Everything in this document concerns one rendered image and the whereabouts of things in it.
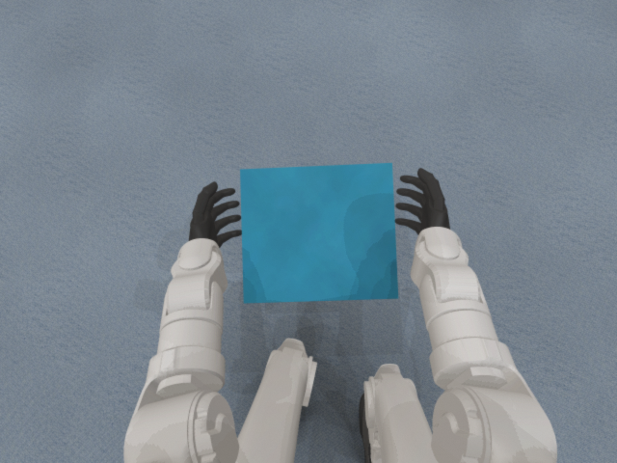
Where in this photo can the robot right thigh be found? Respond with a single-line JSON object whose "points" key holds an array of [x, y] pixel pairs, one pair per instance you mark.
{"points": [[392, 410]]}

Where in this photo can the robot left upper arm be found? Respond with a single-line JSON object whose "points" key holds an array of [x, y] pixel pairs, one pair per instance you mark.
{"points": [[192, 428]]}

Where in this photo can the carton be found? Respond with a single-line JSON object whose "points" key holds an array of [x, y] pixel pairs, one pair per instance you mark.
{"points": [[318, 233]]}

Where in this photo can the right robot forearm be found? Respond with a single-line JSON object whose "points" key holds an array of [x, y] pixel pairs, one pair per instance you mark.
{"points": [[466, 350]]}

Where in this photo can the robot right upper arm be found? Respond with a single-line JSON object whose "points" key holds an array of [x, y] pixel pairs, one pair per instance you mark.
{"points": [[481, 425]]}

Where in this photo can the right robot hand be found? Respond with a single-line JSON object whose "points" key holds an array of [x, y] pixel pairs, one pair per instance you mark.
{"points": [[433, 212]]}

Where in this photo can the left robot forearm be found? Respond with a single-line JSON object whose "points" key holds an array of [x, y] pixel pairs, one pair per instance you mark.
{"points": [[189, 355]]}

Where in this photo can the left robot hand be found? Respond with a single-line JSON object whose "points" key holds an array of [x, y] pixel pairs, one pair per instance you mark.
{"points": [[203, 224]]}

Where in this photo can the robot right shin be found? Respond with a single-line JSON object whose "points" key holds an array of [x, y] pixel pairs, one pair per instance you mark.
{"points": [[374, 441]]}

